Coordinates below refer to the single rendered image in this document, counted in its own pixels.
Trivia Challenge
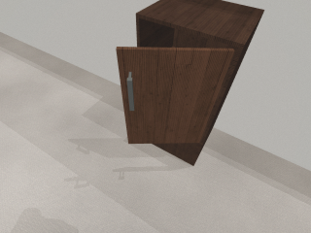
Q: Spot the handle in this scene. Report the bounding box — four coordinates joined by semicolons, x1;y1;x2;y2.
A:
126;72;135;111

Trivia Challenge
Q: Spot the cupboard door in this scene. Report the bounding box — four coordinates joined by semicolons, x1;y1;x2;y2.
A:
116;47;235;144

